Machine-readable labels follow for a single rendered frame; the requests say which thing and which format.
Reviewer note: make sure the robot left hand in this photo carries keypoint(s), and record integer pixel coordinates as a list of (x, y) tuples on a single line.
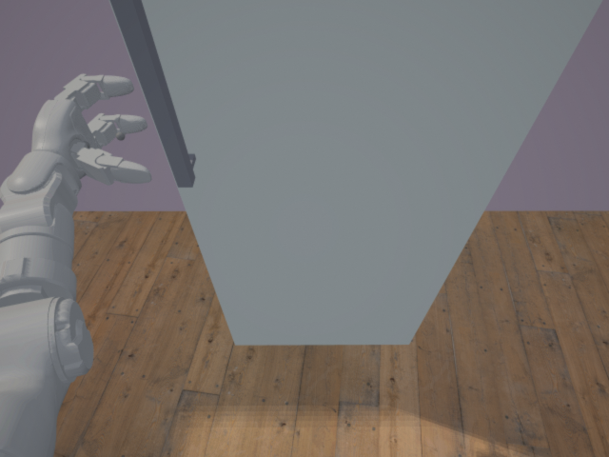
[(61, 128)]

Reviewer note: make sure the left robot forearm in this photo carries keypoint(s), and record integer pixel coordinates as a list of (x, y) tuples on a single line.
[(37, 230)]

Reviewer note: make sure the handle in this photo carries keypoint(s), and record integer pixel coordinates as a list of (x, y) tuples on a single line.
[(134, 26)]

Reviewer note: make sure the fridge door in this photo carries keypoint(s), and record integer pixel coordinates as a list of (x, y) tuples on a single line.
[(346, 149)]

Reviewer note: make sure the left robot upper arm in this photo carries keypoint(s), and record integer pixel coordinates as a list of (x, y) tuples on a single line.
[(44, 346)]

